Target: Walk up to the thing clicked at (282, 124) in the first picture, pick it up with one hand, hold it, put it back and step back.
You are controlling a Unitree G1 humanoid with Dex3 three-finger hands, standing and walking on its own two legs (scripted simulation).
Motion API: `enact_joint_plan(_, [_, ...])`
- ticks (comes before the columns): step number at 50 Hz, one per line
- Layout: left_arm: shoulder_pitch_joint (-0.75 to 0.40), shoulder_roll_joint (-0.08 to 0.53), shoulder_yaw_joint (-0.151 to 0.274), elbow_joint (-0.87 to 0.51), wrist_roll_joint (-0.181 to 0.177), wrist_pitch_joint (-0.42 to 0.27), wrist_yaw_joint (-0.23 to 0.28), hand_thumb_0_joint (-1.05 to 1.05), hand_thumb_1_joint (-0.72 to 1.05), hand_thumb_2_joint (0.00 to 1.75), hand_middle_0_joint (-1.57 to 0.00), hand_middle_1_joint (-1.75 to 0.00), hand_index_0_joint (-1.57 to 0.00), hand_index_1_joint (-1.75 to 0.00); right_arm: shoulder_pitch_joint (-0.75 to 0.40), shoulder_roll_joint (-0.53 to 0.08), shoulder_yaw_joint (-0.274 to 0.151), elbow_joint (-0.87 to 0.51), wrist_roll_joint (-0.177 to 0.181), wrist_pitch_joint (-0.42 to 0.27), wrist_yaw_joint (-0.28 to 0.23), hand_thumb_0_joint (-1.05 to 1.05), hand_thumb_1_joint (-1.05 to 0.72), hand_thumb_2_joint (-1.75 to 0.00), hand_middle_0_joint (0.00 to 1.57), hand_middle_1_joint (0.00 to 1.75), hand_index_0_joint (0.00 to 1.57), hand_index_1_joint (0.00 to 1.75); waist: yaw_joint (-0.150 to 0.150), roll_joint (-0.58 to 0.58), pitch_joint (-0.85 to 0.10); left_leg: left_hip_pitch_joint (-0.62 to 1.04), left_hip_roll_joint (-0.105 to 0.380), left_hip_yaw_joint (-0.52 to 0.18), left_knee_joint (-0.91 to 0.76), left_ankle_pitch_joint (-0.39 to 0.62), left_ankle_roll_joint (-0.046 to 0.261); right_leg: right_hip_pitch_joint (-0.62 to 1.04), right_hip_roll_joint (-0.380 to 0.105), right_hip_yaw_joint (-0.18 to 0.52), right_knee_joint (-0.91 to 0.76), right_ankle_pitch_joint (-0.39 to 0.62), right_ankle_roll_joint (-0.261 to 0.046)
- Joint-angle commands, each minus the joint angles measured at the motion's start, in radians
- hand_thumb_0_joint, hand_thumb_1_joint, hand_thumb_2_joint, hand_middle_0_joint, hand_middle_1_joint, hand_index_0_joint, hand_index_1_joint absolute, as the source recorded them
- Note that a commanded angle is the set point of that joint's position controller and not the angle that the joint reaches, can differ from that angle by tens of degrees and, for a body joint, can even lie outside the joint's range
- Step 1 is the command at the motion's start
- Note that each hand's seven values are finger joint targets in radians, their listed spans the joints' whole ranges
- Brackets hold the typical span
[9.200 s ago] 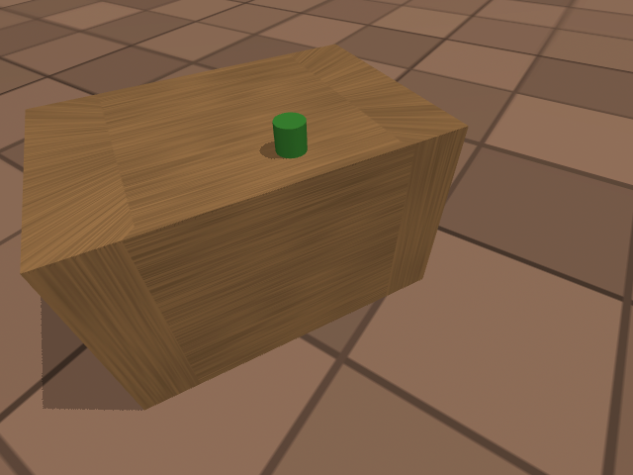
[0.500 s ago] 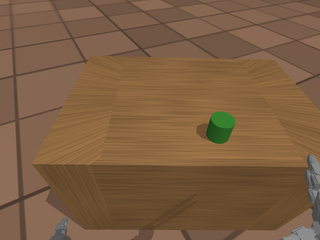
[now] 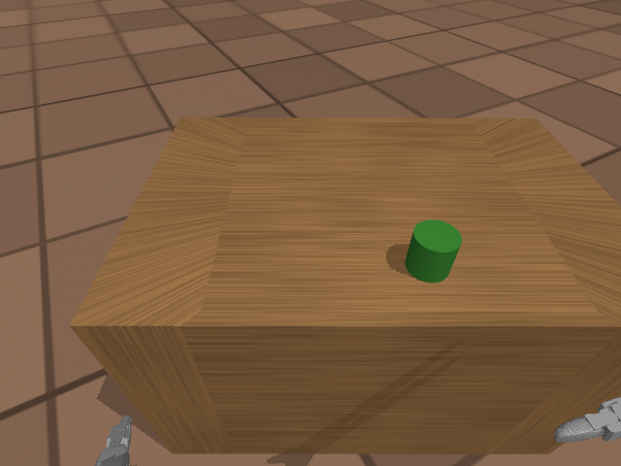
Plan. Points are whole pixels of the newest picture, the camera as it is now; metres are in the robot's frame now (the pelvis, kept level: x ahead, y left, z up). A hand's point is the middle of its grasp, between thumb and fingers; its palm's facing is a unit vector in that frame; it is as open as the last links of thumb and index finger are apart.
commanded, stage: go down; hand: right
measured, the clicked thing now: (432, 251) +0.52 -0.22 -0.03
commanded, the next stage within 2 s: none
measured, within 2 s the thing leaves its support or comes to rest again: neither
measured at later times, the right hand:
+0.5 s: hand (593, 294) +0.32 -0.34 +0.10, palm faces +0.15 +0.99 +0.00, open 17.6 cm
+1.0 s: hand (602, 253) +0.37 -0.37 +0.12, palm faces +0.19 +0.98 +0.02, open 17.6 cm
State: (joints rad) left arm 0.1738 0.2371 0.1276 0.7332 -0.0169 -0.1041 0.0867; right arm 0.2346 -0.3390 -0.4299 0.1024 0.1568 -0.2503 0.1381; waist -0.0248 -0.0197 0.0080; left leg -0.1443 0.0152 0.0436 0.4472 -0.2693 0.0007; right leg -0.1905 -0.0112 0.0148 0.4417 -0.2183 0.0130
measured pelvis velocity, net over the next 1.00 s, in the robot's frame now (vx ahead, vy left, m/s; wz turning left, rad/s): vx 0.00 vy -0.01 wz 0.02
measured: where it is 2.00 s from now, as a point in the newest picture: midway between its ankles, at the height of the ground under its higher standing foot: outside the picture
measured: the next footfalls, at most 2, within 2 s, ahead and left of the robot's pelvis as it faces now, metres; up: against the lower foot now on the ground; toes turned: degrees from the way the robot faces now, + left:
none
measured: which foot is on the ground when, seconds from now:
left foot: down 0.00-1.00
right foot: down 0.00-1.00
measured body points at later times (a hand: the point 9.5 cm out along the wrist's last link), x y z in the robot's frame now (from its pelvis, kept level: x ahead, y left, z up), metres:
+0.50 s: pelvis +0.01 -0.02 -0.01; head +0.03 -0.03 +0.44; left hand +0.15 +0.24 -0.10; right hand +0.31 -0.39 +0.10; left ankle -0.02 +0.11 -0.74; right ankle +0.01 -0.13 -0.74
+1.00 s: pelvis +0.00 -0.01 -0.01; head +0.03 -0.03 +0.43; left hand +0.13 +0.25 -0.09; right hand +0.36 -0.42 +0.12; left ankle -0.02 +0.11 -0.74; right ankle +0.01 -0.13 -0.74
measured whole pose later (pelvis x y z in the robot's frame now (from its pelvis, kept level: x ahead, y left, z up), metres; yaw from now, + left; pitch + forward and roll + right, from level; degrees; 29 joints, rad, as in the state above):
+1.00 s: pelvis +0.00 -0.01 -0.01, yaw +1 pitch +7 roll +1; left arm 0.24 0.26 -0.05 0.65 -0.01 -0.20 0.19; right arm -0.52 -0.74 -0.61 1.00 0.25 -0.16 0.53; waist 0.06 0.02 -0.06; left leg -0.40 0.00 0.03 0.57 -0.30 -0.01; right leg -0.47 -0.03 0.00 0.63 -0.29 0.00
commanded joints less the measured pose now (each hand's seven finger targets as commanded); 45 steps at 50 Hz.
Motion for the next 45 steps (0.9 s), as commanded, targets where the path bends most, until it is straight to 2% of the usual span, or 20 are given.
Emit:
enact_joint_plan(1, [-0.144, 0.077, -0.059, -0.198, -0.013, -0.080, 0.042, 0.00, -0.54, 0.03, -0.05, -0.05, -0.05, -0.05, -0.397, -0.325, -0.138, -0.071, 0.102, -0.042, 0.127, 0.00, 0.56, -0.06, 0.03, 0.06, 0.04, 0.06, 0.046, -0.005, -0.142, -0.059, 0.008, -0.041, -0.087, 0.157, -0.022, 0.049, 0.021, -0.005, -0.033, 0.095, -0.041])
enact_joint_plan(3, [-0.103, 0.124, -0.042, -0.184, -0.011, -0.090, 0.064, 0.00, -0.53, 0.03, -0.05, -0.05, -0.05, -0.05, -0.452, -0.396, -0.181, 0.024, 0.134, -0.016, 0.185, 0.00, 0.51, -0.04, 0.04, 0.05, 0.05, 0.05, 0.050, -0.005, -0.186, -0.046, 0.016, -0.050, -0.076, 0.199, -0.027, 0.057, 0.025, -0.007, -0.019, 0.123, -0.042])
enact_joint_plan(6, [-0.045, 0.151, -0.043, -0.152, -0.016, -0.100, 0.079, 0.00, -0.53, 0.02, -0.05, -0.05, -0.06, -0.04, -0.511, -0.418, -0.194, 0.204, 0.180, 0.013, 0.264, 0.00, 0.52, -0.04, 0.04, 0.05, 0.05, 0.05, 0.047, -0.002, -0.189, -0.073, 0.011, -0.036, -0.051, 0.230, -0.022, 0.039, 0.021, -0.001, -0.007, 0.152, -0.043])
enact_joint_plan(8, [-0.011, 0.120, -0.080, -0.127, -0.021, -0.104, 0.077, 0.00, -0.54, 0.03, -0.05, -0.05, -0.05, -0.05, -0.551, -0.450, -0.198, 0.254, 0.192, 0.028, 0.312, 0.00, 0.53, -0.04, 0.04, 0.05, 0.04, 0.05, 0.035, -0.067, -0.202, -0.080, 0.011, -0.029, -0.035, 0.241, -0.014, 0.030, 0.022, -0.003, -0.004, 0.171, -0.038])
enact_joint_plan(10, [-0.020, 0.137, -0.076, -0.150, -0.023, -0.111, 0.080, 0.00, -0.53, 0.03, -0.05, -0.05, -0.06, -0.05, -0.593, -0.510, -0.217, 0.303, 0.200, 0.037, 0.348, 0.00, 0.55, -0.04, 0.04, 0.05, 0.05, 0.05, 0.024, -0.083, -0.216, -0.081, 0.000, -0.011, -0.022, 0.253, -0.005, 0.023, 0.018, 0.000, 0.000, 0.190, -0.035])
enact_joint_plan(14, [-0.050, 0.150, -0.076, -0.122, -0.017, -0.121, 0.080, 0.00, -0.53, 0.03, -0.05, -0.06, -0.06, -0.05, -0.631, -0.518, -0.217, 0.363, 0.212, 0.044, 0.390, 0.00, 0.59, -0.06, 0.03, 0.06, 0.04, 0.06, 0.001, -0.084, -0.231, -0.101, -0.015, 0.003, 0.004, 0.249, 0.005, -0.003, 0.004, 0.007, 0.023, 0.224, -0.030])
enact_joint_plan(20, [-0.124, 0.148, -0.100, -0.197, -0.008, -0.131, 0.086, 0.00, -0.54, 0.04, -0.06, -0.06, -0.06, -0.06, -0.693, -0.529, -0.201, 0.285, 0.195, 0.022, 0.368, 0.00, 0.54, -0.06, 0.03, 0.06, 0.04, 0.06, -0.027, -0.085, -0.361, -0.062, -0.036, 0.003, 0.027, 0.261, 0.014, 0.048, -0.014, 0.021, 0.059, 0.356, -0.017])
enact_joint_plan(22, [-0.092, 0.164, -0.091, -0.211, -0.004, -0.127, 0.095, 0.00, -0.54, 0.05, -0.06, -0.06, -0.06, -0.06, -0.668, -0.494, -0.189, 0.311, 0.193, 0.027, 0.355, 0.00, 0.54, -0.07, 0.03, 0.06, 0.04, 0.06, -0.012, -0.069, -0.348, -0.077, -0.041, 0.006, 0.029, 0.255, 0.014, 0.061, -0.021, 0.024, 0.057, 0.376, -0.016])
enact_joint_plan(23, [-0.057, 0.198, -0.063, -0.221, -0.003, -0.124, 0.100, 0.00, -0.54, 0.04, -0.06, -0.06, -0.06, -0.06, -0.700, -0.521, -0.207, 0.283, 0.194, 0.024, 0.346, 0.00, 0.53, -0.07, 0.03, 0.06, 0.04, 0.06, 0.000, -0.080, -0.367, -0.077, -0.040, 0.004, 0.026, 0.260, 0.013, 0.079, -0.021, 0.024, 0.063, 0.390, -0.015])
enact_joint_plan(24, [-0.044, 0.173, -0.086, -0.211, -0.003, -0.120, 0.100, 0.00, -0.55, 0.05, -0.06, -0.06, -0.06, -0.06, -0.729, -0.547, -0.218, 0.278, 0.183, 0.024, 0.334, 0.00, 0.52, -0.06, 0.04, 0.06, 0.04, 0.06, -0.007, -0.097, -0.350, -0.080, -0.040, 0.004, 0.027, 0.257, 0.015, 0.073, -0.020, 0.022, 0.064, 0.393, -0.014])
enact_joint_plan(26, [0.032, 0.189, -0.060, -0.213, -0.002, -0.119, 0.107, 0.00, -0.55, 0.05, -0.05, -0.06, -0.05, -0.06, -0.738, -0.553, -0.219, 0.294, 0.174, 0.031, 0.316, 0.00, 0.53, -0.06, 0.04, 0.06, 0.04, 0.06, 0.016, -0.096, -0.314, -0.097, -0.044, 0.006, 0.021, 0.241, 0.014, 0.072, -0.023, 0.019, 0.060, 0.371, -0.012])
enact_joint_plan(28, [0.084, 0.144, -0.093, -0.189, -0.002, -0.113, 0.101, 0.00, -0.54, 0.05, -0.05, -0.06, -0.05, -0.06, -0.742, -0.520, -0.190, 0.324, 0.164, 0.040, 0.312, 0.00, 0.51, -0.05, 0.05, 0.05, 0.05, 0.05, 0.030, -0.112, -0.252, -0.113, -0.041, 0.004, 0.014, 0.233, 0.014, 0.030, -0.017, 0.009, 0.050, 0.325, -0.015])
enact_joint_plan(31, [0.108, 0.133, -0.088, -0.158, -0.004, -0.111, 0.098, 0.00, -0.54, 0.04, -0.06, -0.06, -0.06, -0.06, -0.846, -0.584, -0.193, 0.306, 0.146, 0.041, 0.321, 0.00, 0.50, -0.06, 0.05, 0.05, 0.05, 0.05, 0.058, -0.144, -0.214, -0.150, -0.031, -0.007, 0.013, 0.234, 0.013, 0.006, -0.007, -0.002, 0.047, 0.255, -0.024])
enact_joint_plan(32, [0.096, 0.164, -0.067, -0.176, -0.004, -0.116, 0.101, 0.00, -0.54, 0.04, -0.06, -0.06, -0.06, -0.06, -0.868, -0.599, -0.193, 0.358, 0.146, 0.047, 0.331, 0.00, 0.54, -0.05, 0.04, 0.05, 0.04, 0.05, 0.078, -0.137, -0.211, -0.159, -0.029, -0.009, 0.009, 0.223, 0.010, -0.002, -0.006, -0.001, 0.047, 0.227, -0.027])
enact_joint_plan(34, [0.046, 0.133, -0.101, -0.163, -0.005, -0.133, 0.096, 0.00, -0.53, 0.04, -0.05, -0.06, -0.06, -0.05, -0.888, -0.560, -0.159, 0.424, 0.154, 0.053, 0.353, 0.00, 0.57, -0.05, 0.04, 0.06, 0.04, 0.06, 0.077, -0.137, -0.190, -0.183, -0.029, -0.007, 0.020, 0.201, 0.010, -0.036, -0.009, 0.004, 0.052, 0.185, -0.026])
enact_joint_plan(38, [-0.025, 0.173, -0.087, -0.194, 0.002, -0.154, 0.105, 0.00, -0.53, 0.04, -0.05, -0.06, -0.06, -0.06, -1.005, -0.648, -0.191, 0.458, 0.151, 0.038, 0.375, 0.00, 0.59, -0.05, 0.04, 0.06, 0.04, 0.06, 0.077, -0.122, -0.303, -0.204, -0.027, -0.009, 0.046, 0.196, 0.009, -0.010, -0.011, 0.015, 0.085, 0.169, -0.028])
enact_joint_plan(40, [-0.048, 0.161, -0.114, -0.216, 0.003, -0.161, 0.108, 0.00, -0.53, 0.04, -0.05, -0.06, -0.06, -0.06, -0.992, -0.674, -0.205, 0.553, 0.143, 0.035, 0.380, 0.00, 0.59, -0.05, 0.03, 0.06, 0.04, 0.06, 0.072, -0.082, -0.323, -0.190, -0.024, -0.011, 0.048, 0.184, 0.004, -0.034, -0.008, 0.018, 0.094, 0.138, -0.032])
enact_joint_plan(42, [-0.026, 0.190, -0.088, -0.194, 0.003, -0.153, 0.115, 0.00, -0.53, 0.04, -0.05, -0.06, -0.06, -0.05, -1.025, -0.741, -0.234, 0.574, 0.141, 0.023, 0.383, 0.00, 0.57, -0.04, 0.04, 0.05, 0.04, 0.05, 0.062, -0.083, -0.358, -0.180, -0.019, -0.020, 0.059, 0.198, 0.003, -0.053, -0.001, 0.017, 0.105, 0.148, -0.035])
enact_joint_plan(43, [-0.041, 0.166, -0.125, -0.222, 0.004, -0.154, 0.115, 0.00, -0.54, 0.04, -0.05, -0.06, -0.06, -0.06, -1.007, -0.736, -0.235, 0.645, 0.140, 0.027, 0.387, 0.00, 0.56, -0.04, 0.04, 0.05, 0.05, 0.05, 0.062, -0.054, -0.352, -0.181, -0.020, -0.018, 0.060, 0.190, 0.002, -0.071, -0.002, 0.019, 0.107, 0.142, -0.037])
enact_joint_plan(45, [-0.043, 0.194, -0.101, -0.268, 0.004, -0.153, 0.118, 0.00, -0.53, 0.04, -0.05, -0.06, -0.06, -0.05, -1.044, -0.770, -0.248, 0.656, 0.136, 0.021, 0.389, 0.00, 0.57, -0.05, 0.04, 0.05, 0.04, 0.05, 0.060, -0.066, -0.386, -0.169, -0.019, -0.022, 0.062, 0.188, 0.004, -0.067, -0.002, 0.019, 0.112, 0.142, -0.035])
